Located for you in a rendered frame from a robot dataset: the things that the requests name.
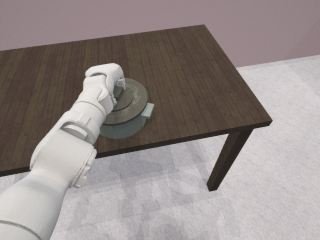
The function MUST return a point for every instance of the lid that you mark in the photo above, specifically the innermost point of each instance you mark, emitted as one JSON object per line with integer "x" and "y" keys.
{"x": 131, "y": 104}

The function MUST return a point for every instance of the left robot forearm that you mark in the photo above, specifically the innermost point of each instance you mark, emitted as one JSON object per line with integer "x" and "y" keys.
{"x": 87, "y": 114}

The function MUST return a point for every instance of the knob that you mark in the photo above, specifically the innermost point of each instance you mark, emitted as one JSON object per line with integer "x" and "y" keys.
{"x": 117, "y": 92}

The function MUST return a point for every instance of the pot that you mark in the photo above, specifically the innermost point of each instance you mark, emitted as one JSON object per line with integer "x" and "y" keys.
{"x": 127, "y": 129}

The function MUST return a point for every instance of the left robot upper arm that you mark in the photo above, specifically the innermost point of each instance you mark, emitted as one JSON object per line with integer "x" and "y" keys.
{"x": 30, "y": 208}

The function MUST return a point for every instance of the table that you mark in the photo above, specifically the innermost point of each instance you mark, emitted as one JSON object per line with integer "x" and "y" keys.
{"x": 196, "y": 90}

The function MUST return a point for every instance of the robot left hand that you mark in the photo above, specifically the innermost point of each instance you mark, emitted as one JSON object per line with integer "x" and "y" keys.
{"x": 115, "y": 71}

